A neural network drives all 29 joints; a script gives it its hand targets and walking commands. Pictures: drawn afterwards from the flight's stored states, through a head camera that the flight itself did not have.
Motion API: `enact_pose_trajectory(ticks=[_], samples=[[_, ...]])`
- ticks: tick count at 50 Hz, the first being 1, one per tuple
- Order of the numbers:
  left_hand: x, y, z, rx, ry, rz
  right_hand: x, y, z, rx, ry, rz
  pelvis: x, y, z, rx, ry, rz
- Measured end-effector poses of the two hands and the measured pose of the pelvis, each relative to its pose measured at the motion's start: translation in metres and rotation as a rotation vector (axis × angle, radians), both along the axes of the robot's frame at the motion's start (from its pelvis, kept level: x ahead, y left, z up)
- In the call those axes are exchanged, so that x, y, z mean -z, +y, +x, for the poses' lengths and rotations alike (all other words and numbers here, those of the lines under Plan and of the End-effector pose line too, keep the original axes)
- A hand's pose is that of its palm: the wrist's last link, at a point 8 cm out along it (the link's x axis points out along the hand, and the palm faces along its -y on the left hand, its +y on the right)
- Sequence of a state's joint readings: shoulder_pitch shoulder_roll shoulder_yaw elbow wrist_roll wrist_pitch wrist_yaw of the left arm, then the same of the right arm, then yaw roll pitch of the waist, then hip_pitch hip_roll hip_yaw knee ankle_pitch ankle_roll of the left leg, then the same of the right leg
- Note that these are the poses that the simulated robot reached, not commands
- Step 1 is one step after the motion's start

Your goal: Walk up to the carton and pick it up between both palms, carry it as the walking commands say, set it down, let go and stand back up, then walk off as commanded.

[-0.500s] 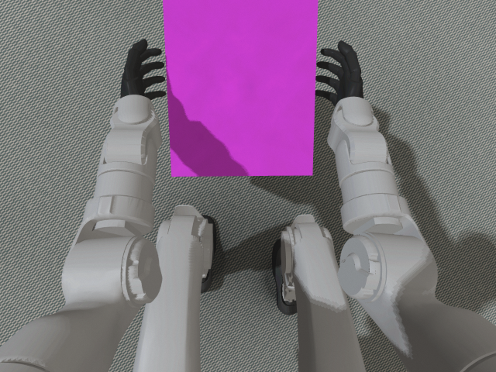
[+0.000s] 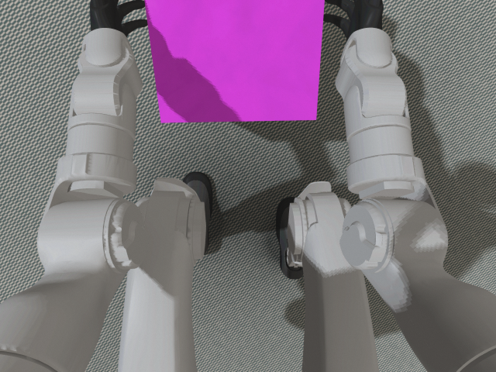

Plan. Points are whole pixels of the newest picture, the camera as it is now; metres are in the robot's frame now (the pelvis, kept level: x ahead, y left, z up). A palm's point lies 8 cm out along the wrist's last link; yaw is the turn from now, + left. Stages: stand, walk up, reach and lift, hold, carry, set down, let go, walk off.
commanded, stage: set down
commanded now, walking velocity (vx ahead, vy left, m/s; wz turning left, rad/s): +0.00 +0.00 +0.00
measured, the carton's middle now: (237, 23) +0.55 +0.05 -0.26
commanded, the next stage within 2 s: none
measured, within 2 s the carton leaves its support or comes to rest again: rests again in 1.46 s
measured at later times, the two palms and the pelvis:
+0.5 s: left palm (119, 9) +0.55 +0.22 -0.23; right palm (339, 16) +0.56 -0.10 -0.22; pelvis +0.00 +0.00 -0.04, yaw +1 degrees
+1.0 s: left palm (124, 6) +0.55 +0.21 -0.24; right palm (342, 20) +0.57 -0.11 -0.24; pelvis +0.00 -0.01 -0.05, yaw +0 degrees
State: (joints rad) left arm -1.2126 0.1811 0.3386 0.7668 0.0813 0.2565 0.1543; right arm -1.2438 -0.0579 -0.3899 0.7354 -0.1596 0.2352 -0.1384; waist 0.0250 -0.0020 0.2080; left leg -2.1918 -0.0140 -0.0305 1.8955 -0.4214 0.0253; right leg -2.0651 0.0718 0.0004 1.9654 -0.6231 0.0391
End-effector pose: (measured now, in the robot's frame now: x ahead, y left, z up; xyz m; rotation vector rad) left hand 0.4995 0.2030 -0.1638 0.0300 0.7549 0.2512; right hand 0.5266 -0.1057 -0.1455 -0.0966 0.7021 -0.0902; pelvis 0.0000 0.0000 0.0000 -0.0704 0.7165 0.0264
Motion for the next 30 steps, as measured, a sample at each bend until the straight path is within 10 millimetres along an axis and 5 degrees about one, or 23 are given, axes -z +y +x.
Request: enact_pose_trajectory(ticks=[16,22,30], samples=[[0.049,0.014,0.037,0.005,-0.012,-0.011,0.073,0.008,0.011,-0.008,0.035,0.045,0.028,-0.003,-0.004,-0.002,-0.081,0.007],[0.067,0.013,0.043,0.015,-0.009,-0.015,0.074,0.006,0.035,-0.009,-0.008,0.055,0.037,-0.004,-0.004,-0.002,-0.107,0.013],[0.071,0.009,0.048,0.057,-0.017,-0.045,0.084,0.000,0.037,-0.007,0.011,0.044,0.048,-0.005,-0.001,-0.001,-0.120,0.015]])
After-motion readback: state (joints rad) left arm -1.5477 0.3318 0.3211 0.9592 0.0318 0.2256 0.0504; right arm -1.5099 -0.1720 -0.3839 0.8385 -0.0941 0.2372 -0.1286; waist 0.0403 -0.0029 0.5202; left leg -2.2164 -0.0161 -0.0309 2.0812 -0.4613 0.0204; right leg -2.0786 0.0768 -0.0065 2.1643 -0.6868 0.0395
